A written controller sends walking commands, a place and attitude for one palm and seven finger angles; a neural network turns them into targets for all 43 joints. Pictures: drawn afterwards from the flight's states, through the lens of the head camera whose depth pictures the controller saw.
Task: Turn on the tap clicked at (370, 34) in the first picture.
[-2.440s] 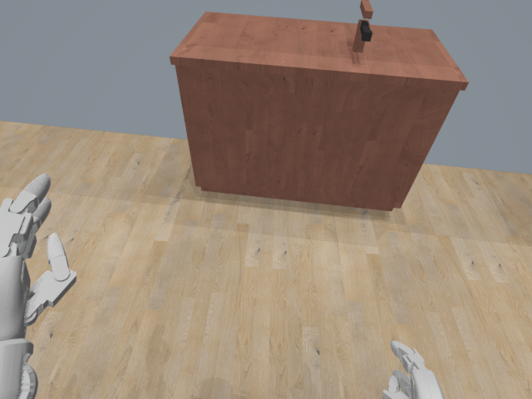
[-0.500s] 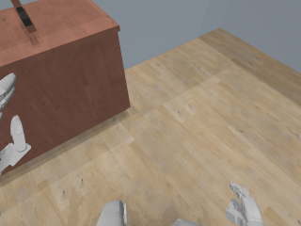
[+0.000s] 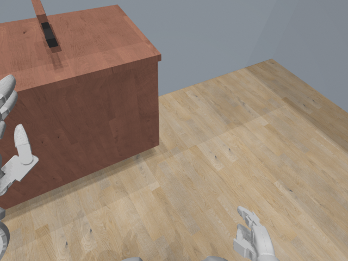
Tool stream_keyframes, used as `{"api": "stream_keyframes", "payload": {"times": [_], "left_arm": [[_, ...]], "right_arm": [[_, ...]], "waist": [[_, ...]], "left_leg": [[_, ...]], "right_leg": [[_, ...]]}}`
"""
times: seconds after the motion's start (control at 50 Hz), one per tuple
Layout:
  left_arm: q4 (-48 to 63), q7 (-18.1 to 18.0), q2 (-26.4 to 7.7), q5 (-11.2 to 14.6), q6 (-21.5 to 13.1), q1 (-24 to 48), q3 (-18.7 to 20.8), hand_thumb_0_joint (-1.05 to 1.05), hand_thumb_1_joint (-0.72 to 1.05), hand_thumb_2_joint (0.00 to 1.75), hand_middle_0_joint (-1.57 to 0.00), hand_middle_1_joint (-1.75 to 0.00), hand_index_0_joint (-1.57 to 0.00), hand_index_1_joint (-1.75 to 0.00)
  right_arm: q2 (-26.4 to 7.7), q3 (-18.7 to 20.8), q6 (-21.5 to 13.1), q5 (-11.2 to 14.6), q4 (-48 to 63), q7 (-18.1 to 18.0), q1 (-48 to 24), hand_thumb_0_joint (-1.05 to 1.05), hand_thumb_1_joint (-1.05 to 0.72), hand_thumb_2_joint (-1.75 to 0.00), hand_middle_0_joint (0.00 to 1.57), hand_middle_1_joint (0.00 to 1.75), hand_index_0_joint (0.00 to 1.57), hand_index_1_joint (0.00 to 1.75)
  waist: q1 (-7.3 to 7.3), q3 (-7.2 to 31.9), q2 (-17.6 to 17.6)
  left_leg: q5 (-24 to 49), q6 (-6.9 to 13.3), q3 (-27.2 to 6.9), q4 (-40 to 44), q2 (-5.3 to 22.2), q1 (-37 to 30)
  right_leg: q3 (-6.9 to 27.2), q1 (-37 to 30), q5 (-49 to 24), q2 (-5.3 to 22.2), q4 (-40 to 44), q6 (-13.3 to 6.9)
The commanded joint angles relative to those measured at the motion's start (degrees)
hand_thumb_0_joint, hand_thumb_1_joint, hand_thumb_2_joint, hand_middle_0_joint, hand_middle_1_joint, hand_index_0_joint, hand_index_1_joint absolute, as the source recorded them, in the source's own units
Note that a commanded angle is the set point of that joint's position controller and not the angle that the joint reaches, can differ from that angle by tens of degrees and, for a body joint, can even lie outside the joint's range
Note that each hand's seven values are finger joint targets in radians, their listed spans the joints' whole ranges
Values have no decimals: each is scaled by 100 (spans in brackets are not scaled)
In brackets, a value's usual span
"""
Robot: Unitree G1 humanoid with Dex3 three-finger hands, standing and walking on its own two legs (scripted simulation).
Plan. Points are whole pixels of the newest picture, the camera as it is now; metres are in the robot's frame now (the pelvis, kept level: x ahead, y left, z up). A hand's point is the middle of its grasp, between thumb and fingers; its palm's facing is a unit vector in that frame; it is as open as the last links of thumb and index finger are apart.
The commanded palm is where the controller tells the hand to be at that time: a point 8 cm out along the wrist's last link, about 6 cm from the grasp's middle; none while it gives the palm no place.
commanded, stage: turn to face it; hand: left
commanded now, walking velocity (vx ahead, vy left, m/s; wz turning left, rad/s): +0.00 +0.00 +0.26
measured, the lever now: (51, 41) +0.72 +0.45 +0.09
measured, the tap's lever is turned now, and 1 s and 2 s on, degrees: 0 0 0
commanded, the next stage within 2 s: take the last steps up to it in 0.16 s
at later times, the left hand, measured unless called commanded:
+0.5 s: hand (24, 188) +0.18 +0.22 +0.20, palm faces +0.51 -0.77 -0.39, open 7.4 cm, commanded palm +0.13 +0.26 +0.18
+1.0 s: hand (41, 180) +0.21 +0.22 +0.17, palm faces +0.51 -0.75 -0.42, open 7.4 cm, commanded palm +0.14 +0.25 +0.18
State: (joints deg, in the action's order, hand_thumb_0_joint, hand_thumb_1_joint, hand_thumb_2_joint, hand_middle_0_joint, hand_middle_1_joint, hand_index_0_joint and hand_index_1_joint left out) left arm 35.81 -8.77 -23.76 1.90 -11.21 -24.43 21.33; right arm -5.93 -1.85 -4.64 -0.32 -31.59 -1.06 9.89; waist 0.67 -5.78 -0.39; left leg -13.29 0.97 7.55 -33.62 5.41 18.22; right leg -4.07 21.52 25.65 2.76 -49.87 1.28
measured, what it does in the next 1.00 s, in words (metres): steps on the spot: right foot, then left foot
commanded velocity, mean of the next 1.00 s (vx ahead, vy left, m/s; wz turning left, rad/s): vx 0.23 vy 0.02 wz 0.11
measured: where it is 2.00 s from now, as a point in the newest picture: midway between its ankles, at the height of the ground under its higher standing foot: outside the picture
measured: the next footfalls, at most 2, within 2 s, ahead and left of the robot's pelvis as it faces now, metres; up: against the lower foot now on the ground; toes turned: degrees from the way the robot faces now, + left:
right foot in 0.12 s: +0.09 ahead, -0.14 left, +0.00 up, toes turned -5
left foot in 0.48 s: +0.03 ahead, +0.09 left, +0.00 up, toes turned +13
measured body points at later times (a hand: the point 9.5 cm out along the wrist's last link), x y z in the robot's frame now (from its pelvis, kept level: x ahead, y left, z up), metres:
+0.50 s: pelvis +0.00 -0.03 +0.00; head +0.02 -0.01 +0.44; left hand +0.15 +0.26 +0.22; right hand +0.20 -0.28 -0.07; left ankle -0.01 +0.08 -0.74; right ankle +0.05 -0.13 -0.73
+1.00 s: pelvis +0.03 -0.05 +0.00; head +0.04 -0.05 +0.45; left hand +0.17 +0.26 +0.19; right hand +0.21 -0.26 -0.10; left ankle +0.02 +0.07 -0.67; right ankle +0.07 -0.16 -0.73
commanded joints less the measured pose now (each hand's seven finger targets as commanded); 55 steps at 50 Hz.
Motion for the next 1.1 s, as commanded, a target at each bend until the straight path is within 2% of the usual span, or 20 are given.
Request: {"api": "stream_keyframes", "payload": {"times": [0.0,0.08,0.14,0.16,0.26,0.36,0.42,0.44,0.48,0.5,0.62,0.74,0.76,0.78,0.8,0.82,0.86,0.94,1.02,1.08], "left_arm": [[739,-123,-581,169,-310,-614,855,0,90,90,-20,-30,-20,-30],[-6,-65,-486,131,-163,-318,692,0,90,90,-20,-30,-20,-30],[-305,-80,-591,73,-44,225,451,0,90,90,-20,-30,-20,-30],[-304,-57,-560,65,-12,350,340,0,90,90,-20,-30,-20,-30],[646,-178,-925,-110,-326,548,607,0,90,90,-20,-30,-20,-30],[1085,-324,-930,-55,-424,-138,889,0,90,90,-20,-30,-20,-30],[889,-372,-730,19,-377,-303,837,0,90,90,-20,-30,-20,-30],[794,-340,-592,62,-374,-341,709,0,90,90,-20,-30,-20,-30],[731,-328,-502,25,-525,-97,583,0,90,90,-20,-30,-20,-30],[235,-276,-647,-69,-539,-66,643,0,90,90,-20,-30,-20,-30],[61,-16,-222,-141,-419,558,-17,0,90,90,-20,-30,-20,-30],[168,-98,-623,-215,-322,987,254,0,90,90,-20,-30,-20,-30],[162,-112,-610,-227,-323,1027,241,0,90,90,-20,-30,-20,-30],[67,-133,-780,-262,-320,951,394,0,90,90,-20,-30,-20,-30],[91,-137,-910,-245,-300,1015,480,0,90,90,-20,-30,-20,-30],[188,-155,-1057,-159,-339,1157,598,0,90,90,-20,-30,-20,-30],[-143,-100,-926,-166,-373,735,671,0,90,90,-20,-30,-20,-30],[105,-60,-737,-83,-491,97,689,0,90,90,-20,-30,-20,-30],[639,-190,-689,-86,-500,120,618,0,90,90,-20,-30,-20,-30],[944,-251,-665,-59,-504,270,519,0,90,90,-20,-30,-20,-30]], "right_arm": [[-1141,460,-241,99,625,-19,-5,0,-90,-90,20,30,20,30],[-1185,458,-187,174,559,-122,32,0,-90,-90,20,30,20,30],[-986,356,-169,185,635,-175,-126,0,-90,-90,20,30,20,30],[-1113,439,-200,180,564,-176,-193,0,-90,-90,20,30,20,30],[-957,281,-107,48,556,-330,-610,0,-90,-90,20,30,20,30],[-1005,418,-71,-14,701,-349,-453,0,-90,-90,20,30,20,30],[-1051,471,-26,4,672,-362,-182,0,-90,-90,20,30,20,30],[-1134,526,-28,60,692,-401,-42,0,-90,-90,20,30,20,30],[-1252,503,-91,87,732,-367,-96,0,-90,-90,20,30,20,30],[-1195,483,-137,79,594,-338,-93,0,-90,-90,20,30,20,30],[-1296,495,-286,125,385,-251,-118,0,-90,-90,20,30,20,30],[-1247,381,-337,34,374,-308,-326,0,-90,-90,20,30,20,30],[-1178,371,-314,27,353,-307,-337,0,-90,-90,20,30,20,30],[-1101,375,-267,6,328,-301,-303,0,-90,-90,20,30,20,30],[-987,372,-243,22,364,-285,-333,0,-90,-90,20,30,20,30],[-1075,362,-279,7,386,-306,-571,0,-90,-90,20,30,20,30],[-1085,403,-248,3,283,-254,-459,0,-90,-90,20,30,20,30],[-1002,333,-56,45,306,-228,-432,0,-90,-90,20,30,20,30],[-1038,429,-183,1,479,-281,-351,0,-90,-90,20,30,20,30],[-1166,528,-259,-2,528,-396,-112,0,-90,-90,20,30,20,30]], "waist": [[46,1346,1377],[-3,1179,760],[42,1069,-1315],[-63,1086,-1630],[-83,1123,-872],[-248,1441,-762],[-86,1514,-246],[17,1462,284],[6,1067,2123],[42,862,1530],[-28,400,1275],[-98,593,1033],[-103,652,665],[-133,696,-194],[-152,653,-1510],[-205,528,-1344],[-112,611,-900],[-29,960,-625],[-160,1164,-793],[-14,1369,264]], "left_leg": [[2225,594,-1040,1040,1088,-769],[1427,304,-854,510,942,-489],[-1371,-233,-290,-1518,-400,678],[-1755,-231,-601,-2400,-406,856],[-1344,-242,-512,-2183,-244,782],[-1115,-102,-148,-728,-315,313],[-600,-76,110,567,-494,-519],[-635,42,-225,1098,-269,-1104],[484,1047,-2976,1787,1590,-1766],[508,1286,-3195,1863,1785,-1470],[-399,900,-1301,1819,989,-137],[-2104,532,-1007,1292,782,584],[-2282,420,-931,789,620,910],[-2289,251,-546,-446,221,1340],[-2163,-20,-85,-2032,-401,1959],[-1768,-104,-541,-3128,-322,2155],[-1216,-157,-860,-3567,-67,2019],[-764,-197,-479,-2098,94,1154],[-678,-85,7,-401,-151,240],[-199,-74,134,882,-321,-1066]], "right_leg": [[-361,-458,-512,-242,989,154],[-342,-1098,-1297,-156,2384,168],[1712,-1440,-4480,1692,2878,-686],[1759,-1451,-4645,1960,2879,-863],[561,-1499,-4761,1633,2591,-824],[823,-1717,-2714,1641,2878,-959],[748,-1349,-893,1299,2652,-754],[484,-828,-492,986,1974,-529],[-253,1100,888,-136,-215,-63],[144,1448,783,-56,-1019,-116],[-165,465,-367,66,-89,45],[-609,-1345,-491,-208,1863,67],[-323,-1735,-308,-40,2188,-34],[724,-1876,462,585,2843,-362],[2737,-1851,1336,1714,3745,-955],[3374,-1637,1168,2297,4179,-1288],[3087,-1209,1544,2065,4120,-1328],[953,-1085,-474,1510,3647,-1035],[820,-1190,-571,1360,3368,-1029],[377,-963,-575,757,2124,-618]]}}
